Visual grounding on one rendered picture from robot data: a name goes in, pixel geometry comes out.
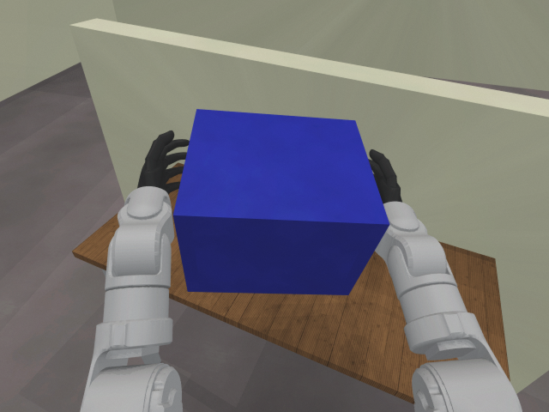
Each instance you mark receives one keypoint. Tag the robot right upper arm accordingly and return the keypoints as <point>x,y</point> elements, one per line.
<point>470,385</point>

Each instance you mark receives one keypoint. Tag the robot left hand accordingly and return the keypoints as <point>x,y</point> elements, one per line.
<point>154,172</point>

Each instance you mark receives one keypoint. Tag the carton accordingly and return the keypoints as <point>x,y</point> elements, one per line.
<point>276,204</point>

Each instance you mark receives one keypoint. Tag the right robot forearm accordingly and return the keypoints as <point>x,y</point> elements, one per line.
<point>438,323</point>

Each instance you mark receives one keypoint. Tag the robot right hand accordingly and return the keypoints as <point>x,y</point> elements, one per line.
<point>385,177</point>

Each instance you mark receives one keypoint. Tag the left robot forearm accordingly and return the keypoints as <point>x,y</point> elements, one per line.
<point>138,275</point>

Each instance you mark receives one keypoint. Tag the robot left upper arm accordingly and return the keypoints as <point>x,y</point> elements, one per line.
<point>137,388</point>

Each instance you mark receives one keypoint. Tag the table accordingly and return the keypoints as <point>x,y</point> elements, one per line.
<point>361,334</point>

